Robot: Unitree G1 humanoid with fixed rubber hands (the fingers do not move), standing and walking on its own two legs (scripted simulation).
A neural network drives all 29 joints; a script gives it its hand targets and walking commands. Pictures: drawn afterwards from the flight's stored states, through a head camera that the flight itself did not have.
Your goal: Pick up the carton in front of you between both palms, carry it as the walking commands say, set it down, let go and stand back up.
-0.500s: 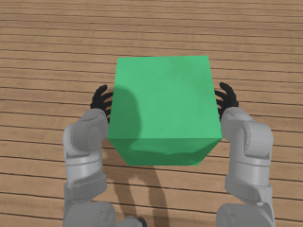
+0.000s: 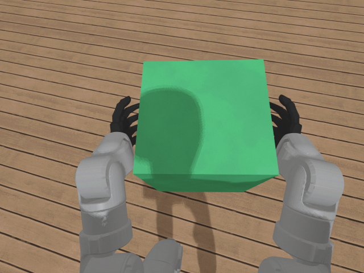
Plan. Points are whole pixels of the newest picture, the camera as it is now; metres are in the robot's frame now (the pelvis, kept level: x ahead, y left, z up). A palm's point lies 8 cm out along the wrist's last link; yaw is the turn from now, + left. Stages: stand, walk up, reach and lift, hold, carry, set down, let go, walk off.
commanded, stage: carry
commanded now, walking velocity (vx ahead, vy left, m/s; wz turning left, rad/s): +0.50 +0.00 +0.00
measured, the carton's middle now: (201, 137) +0.37 +0.04 +0.07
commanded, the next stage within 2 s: none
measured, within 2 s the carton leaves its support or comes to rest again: neither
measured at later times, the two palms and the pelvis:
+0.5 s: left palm (167, 16) +0.68 +0.16 +0.16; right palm (289, 20) +0.66 -0.14 +0.17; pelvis +0.33 +0.03 +0.03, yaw +0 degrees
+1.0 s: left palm out of the picture +0.98 +0.19 +0.20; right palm out of the picture +0.98 -0.11 +0.21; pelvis +0.64 +0.04 +0.05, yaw -1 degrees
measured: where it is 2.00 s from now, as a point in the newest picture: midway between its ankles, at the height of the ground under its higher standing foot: (208, 91)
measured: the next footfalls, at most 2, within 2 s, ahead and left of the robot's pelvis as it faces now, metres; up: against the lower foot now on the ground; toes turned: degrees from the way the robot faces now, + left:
left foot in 0.14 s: +0.28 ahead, +0.11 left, +0.02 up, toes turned +5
right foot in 0.56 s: +0.57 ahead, -0.07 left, +0.06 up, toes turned -5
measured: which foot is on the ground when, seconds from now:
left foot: up 0.00-0.12, down 0.14-0.58, up 0.60-0.98, down 1.00-1.00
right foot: down 0.00-0.18, up 0.20-0.54, down 0.56-1.00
